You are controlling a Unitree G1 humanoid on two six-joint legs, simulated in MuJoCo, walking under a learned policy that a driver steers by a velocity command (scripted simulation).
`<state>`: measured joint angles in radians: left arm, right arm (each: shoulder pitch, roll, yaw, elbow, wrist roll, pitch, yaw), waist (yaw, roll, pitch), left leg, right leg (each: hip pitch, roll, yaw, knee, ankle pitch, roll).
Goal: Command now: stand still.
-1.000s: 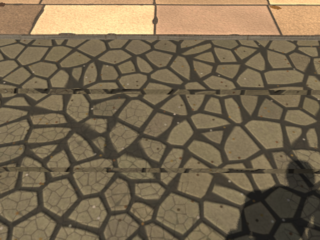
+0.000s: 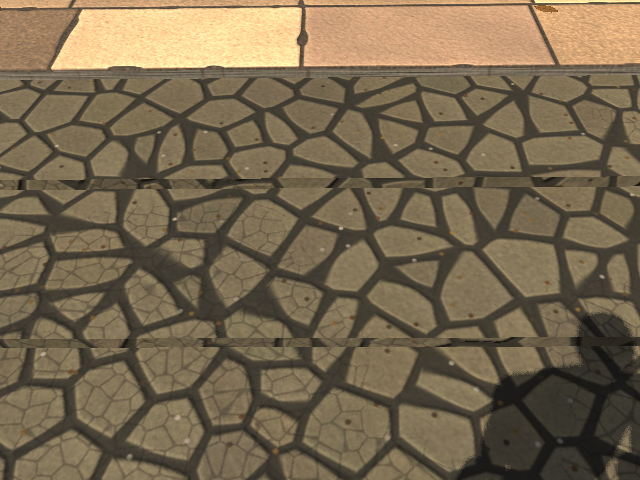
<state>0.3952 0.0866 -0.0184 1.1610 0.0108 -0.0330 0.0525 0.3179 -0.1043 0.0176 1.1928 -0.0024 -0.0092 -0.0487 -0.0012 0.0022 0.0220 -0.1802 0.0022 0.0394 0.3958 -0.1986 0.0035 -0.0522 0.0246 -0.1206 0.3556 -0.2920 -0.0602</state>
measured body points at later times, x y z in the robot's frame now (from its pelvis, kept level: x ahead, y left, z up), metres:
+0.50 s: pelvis +0.00 -0.01 +0.00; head +0.01 -0.02 +0.45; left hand -0.06 +0.18 -0.16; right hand -0.04 -0.21 -0.17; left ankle +0.01 +0.12 -0.74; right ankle -0.06 -0.07 -0.74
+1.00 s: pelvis +0.16 +0.05 -0.02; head +0.18 +0.07 +0.43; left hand +0.06 +0.27 -0.17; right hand +0.24 -0.19 -0.16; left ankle +0.17 +0.14 -0.74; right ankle -0.01 -0.06 -0.65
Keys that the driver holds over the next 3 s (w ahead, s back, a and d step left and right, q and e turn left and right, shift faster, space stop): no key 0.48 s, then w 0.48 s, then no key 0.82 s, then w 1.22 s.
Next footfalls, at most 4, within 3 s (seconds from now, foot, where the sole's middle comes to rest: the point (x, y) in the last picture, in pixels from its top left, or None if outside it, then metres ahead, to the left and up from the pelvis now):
0.86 left None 0.21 0.14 -0.78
1.30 right None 0.46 -0.02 -0.74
1.62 left None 0.37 0.17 -0.74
2.50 left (264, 344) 0.81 0.17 -0.71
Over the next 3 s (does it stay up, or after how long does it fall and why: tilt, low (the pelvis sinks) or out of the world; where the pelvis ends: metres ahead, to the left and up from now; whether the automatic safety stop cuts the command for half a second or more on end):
stays up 0.85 0.07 0.05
